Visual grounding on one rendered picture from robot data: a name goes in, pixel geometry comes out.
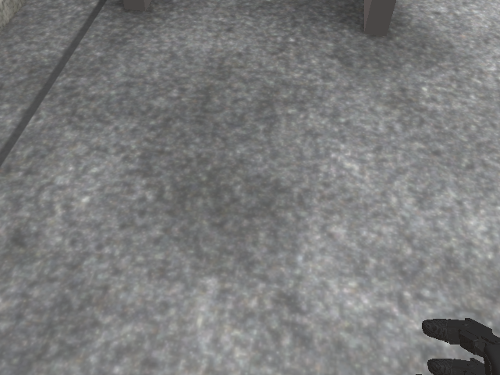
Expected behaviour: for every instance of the right robot hand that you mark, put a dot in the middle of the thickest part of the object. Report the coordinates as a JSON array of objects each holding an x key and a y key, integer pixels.
[{"x": 470, "y": 335}]

